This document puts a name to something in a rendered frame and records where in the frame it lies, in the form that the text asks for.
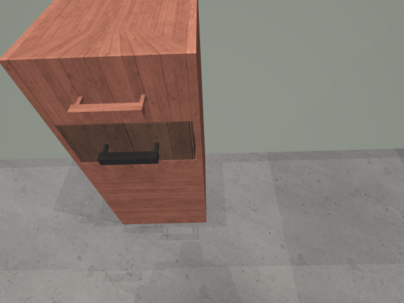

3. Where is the cabinet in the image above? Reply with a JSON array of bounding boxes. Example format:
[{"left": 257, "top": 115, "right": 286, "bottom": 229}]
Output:
[{"left": 0, "top": 0, "right": 206, "bottom": 224}]

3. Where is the drawer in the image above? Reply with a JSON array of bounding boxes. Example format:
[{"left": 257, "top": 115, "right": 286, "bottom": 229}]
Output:
[{"left": 57, "top": 121, "right": 196, "bottom": 162}]

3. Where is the handle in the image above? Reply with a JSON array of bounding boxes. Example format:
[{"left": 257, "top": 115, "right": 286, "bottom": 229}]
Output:
[
  {"left": 97, "top": 143, "right": 159, "bottom": 165},
  {"left": 67, "top": 102, "right": 146, "bottom": 121}
]

